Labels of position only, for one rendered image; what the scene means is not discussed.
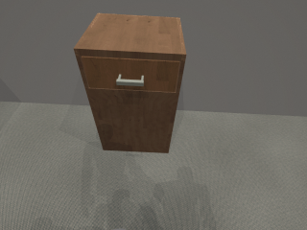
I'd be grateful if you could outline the cabinet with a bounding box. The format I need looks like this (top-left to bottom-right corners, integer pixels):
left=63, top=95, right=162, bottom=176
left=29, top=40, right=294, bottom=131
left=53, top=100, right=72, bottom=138
left=73, top=13, right=187, bottom=153

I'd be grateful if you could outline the handle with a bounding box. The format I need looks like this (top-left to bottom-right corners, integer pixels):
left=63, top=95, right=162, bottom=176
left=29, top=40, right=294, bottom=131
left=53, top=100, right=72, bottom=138
left=116, top=74, right=144, bottom=86

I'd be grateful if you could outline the drawer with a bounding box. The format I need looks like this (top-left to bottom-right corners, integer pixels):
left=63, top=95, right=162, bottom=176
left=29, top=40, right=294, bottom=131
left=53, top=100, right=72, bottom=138
left=82, top=56, right=180, bottom=92

